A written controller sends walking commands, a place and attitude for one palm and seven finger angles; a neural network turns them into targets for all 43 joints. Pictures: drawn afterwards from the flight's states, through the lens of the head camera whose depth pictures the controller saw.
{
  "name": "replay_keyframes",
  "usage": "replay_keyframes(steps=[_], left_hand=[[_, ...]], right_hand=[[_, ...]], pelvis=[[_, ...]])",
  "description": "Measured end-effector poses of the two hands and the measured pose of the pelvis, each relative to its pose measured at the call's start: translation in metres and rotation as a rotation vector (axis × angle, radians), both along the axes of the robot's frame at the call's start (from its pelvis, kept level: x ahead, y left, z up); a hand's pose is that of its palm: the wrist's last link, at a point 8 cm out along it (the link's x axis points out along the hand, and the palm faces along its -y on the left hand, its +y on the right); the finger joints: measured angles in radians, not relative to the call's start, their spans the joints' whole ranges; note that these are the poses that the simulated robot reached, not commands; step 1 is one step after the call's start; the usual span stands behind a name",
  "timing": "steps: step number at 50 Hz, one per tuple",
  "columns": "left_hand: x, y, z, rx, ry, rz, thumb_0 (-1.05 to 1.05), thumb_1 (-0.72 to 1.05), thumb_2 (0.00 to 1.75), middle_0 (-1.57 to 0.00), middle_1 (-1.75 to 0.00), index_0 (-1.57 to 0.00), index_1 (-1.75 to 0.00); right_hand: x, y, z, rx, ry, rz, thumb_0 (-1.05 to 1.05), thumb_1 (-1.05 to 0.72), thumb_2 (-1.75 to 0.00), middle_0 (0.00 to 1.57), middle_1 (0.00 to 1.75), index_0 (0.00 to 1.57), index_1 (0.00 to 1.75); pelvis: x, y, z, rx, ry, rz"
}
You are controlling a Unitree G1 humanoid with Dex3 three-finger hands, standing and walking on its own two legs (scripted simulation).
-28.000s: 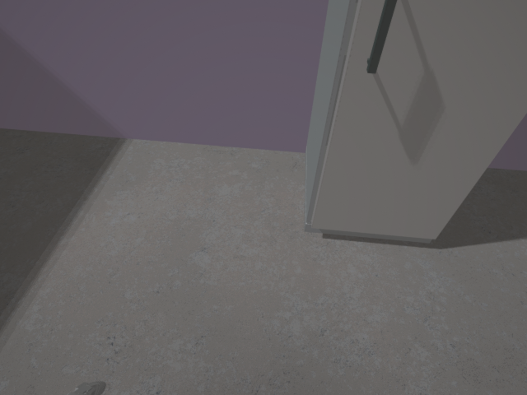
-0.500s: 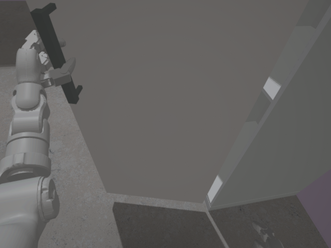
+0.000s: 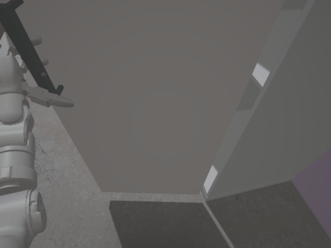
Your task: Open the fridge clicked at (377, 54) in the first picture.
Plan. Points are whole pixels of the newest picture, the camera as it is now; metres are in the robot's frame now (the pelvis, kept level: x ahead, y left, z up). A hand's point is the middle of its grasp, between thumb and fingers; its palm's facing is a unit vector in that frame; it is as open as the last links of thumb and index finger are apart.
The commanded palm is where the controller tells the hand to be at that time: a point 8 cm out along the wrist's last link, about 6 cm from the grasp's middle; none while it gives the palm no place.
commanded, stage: slip the hand off the handle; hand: left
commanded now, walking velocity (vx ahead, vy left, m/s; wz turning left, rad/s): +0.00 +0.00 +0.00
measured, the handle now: (38, 58) +0.47 +0.29 +0.22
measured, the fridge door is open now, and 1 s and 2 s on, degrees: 75 74 74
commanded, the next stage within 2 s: draw the hand back to the body in 1.30 s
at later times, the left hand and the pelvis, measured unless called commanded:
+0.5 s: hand (0, 81) +0.40 +0.35 +0.20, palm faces +0.41 -0.89 -0.21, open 14.7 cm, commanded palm +0.37 +0.39 +0.21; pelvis +0.04 +0.00 +0.00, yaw +2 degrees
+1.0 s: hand out of the picture +0.34 +0.35 +0.20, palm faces +0.41 -0.89 -0.21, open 14.7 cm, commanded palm +0.30 +0.39 +0.21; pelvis +0.02 +0.01 +0.00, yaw +1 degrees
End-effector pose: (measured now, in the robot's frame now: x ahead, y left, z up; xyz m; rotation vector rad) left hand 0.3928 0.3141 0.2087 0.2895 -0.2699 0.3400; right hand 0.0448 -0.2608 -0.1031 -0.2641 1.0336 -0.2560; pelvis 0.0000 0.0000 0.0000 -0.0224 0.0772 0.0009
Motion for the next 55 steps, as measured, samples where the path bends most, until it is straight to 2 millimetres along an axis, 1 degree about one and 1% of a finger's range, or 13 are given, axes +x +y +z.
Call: replay_keyframes(steps=[5, 11, 15, 19, 23, 26, 29, 33, 38, 42, 47, 51, 55], left_hand=[[0.001, 0.005, -0.002, -0.021, -0.004, 0.016, -0.01, -0.55, 0.2, -0.34, -1.21, -0.27, -1.16], [-0.011, 0.034, 0.002, -0.023, -0.006, 0.08, -0.01, -0.55, 0.2, -0.29, -1.17, -0.26, -1.15], [-0.024, 0.054, 0.005, -0.014, 0.002, 0.099, -0.01, -0.55, 0.2, -0.27, -1.16, -0.26, -1.15], [-0.033, 0.065, 0.006, -0.022, 0.013, 0.086, -0.01, -0.55, 0.2, -0.26, -1.16, -0.26, -1.15], [-0.033, 0.07, 0.003, -0.037, 0.029, 0.065, -0.01, -0.55, 0.19, -0.26, -1.15, -0.26, -1.15], [-0.028, 0.074, -0.001, -0.048, 0.042, 0.061, -0.01, -0.55, 0.19, -0.26, -1.15, -0.26, -1.15], [-0.023, 0.081, -0.002, -0.054, 0.04, 0.067, -0.01, -0.55, 0.19, -0.26, -1.15, -0.26, -1.15], [-0.022, 0.088, 0.003, -0.039, 0.017, 0.071, -0.01, -0.55, 0.19, -0.26, -1.15, -0.26, -1.15], [-0.035, 0.085, 0.007, -0.001, 0.007, 0.026, -0.01, -0.55, 0.2, -0.26, -1.15, -0.25, -1.15], [-0.051, 0.083, 0.0, -0.026, 0.022, 0.002, -0.01, -0.55, 0.2, -0.26, -1.15, -0.26, -1.15], [-0.075, 0.081, -0.005, -0.036, 0.003, 0.035, -0.01, -0.55, 0.2, -0.26, -1.15, -0.26, -1.15], [-0.094, 0.078, -0.001, -0.014, -0.022, 0.052, -0.01, -0.55, 0.19, -0.26, -1.15, -0.26, -1.15], [-0.108, 0.081, -0.001, -0.023, -0.016, 0.065, -0.01, -0.55, 0.19, -0.26, -1.15, -0.26, -1.15]], right_hand=[[0.039, 0.001, 0.005, 0.006, -0.068, 0.023, 0.01, -0.9, -0.9, 0.2, 0.3, 0.2, 0.3], [0.081, -0.001, 0.014, 0.005, -0.135, 0.046, 0.01, -0.9, -0.9, 0.2, 0.3, 0.2, 0.3], [0.1, -0.002, 0.017, -0.004, -0.143, 0.071, 0.0, -0.9, -0.9, 0.2, 0.3, 0.2, 0.3], [0.112, -0.003, 0.017, -0.014, -0.136, 0.09, 0.0, -0.9, -0.9, 0.2, 0.3, 0.2, 0.3], [0.117, -0.001, 0.015, -0.023, -0.126, 0.104, 0.0, -0.9, -0.9, 0.2, 0.3, 0.2, 0.3], [0.115, 0.001, 0.014, -0.026, -0.116, 0.104, 0.0, -0.9, -0.9, 0.2, 0.3, 0.2, 0.3], [0.107, 0.001, 0.012, -0.027, -0.102, 0.091, 0.0, -0.9, -0.9, 0.2, 0.3, 0.2, 0.3], [0.091, 0.001, 0.01, -0.025, -0.071, 0.061, 0.0, -0.9, -0.9, 0.2, 0.3, 0.21, 0.3], [0.071, 0.002, 0.006, -0.008, -0.04, 0.018, 0.0, -0.9, -0.9, 0.2, 0.3, 0.2, 0.3], [0.065, 0.006, 0.005, 0.001, -0.042, 0.007, 0.01, -0.9, -0.9, 0.2, 0.3, 0.2, 0.3], [0.076, 0.014, 0.009, 0.001, -0.096, 0.04, 0.01, -0.9, -0.9, 0.2, 0.3, 0.2, 0.3], [0.094, 0.023, 0.015, 0.005, -0.169, 0.082, 0.01, -0.9, -0.9, 0.2, 0.3, 0.2, 0.3], [0.113, 0.031, 0.022, 0.011, -0.237, 0.123, 0.01, -0.9, -0.9, 0.2, 0.3, 0.2, 0.3]], pelvis=[[0.012, -0.002, 0.002, 0.004, 0.008, -0.007], [0.025, -0.005, 0.002, 0.008, 0.019, -0.012], [0.032, -0.006, 0.002, 0.006, 0.025, -0.001], [0.037, -0.006, 0.002, 0.002, 0.028, 0.014], [0.037, -0.005, 0.001, -0.002, 0.033, 0.028], [0.037, -0.005, 0.001, -0.003, 0.042, 0.03], [0.036, -0.004, 0.0, -0.004, 0.053, 0.024], [0.036, -0.002, -0.001, -0.007, 0.063, 0.011], [0.037, 0.004, -0.001, -0.007, 0.056, -0.004], [0.036, 0.007, 0.0, -0.005, 0.038, -0.005], [0.029, 0.009, 0.001, -0.005, 0.015, 0.003], [0.023, 0.009, 0.001, -0.006, 0.0, 0.012], [0.018, 0.008, 0.001, -0.006, -0.013, 0.023]])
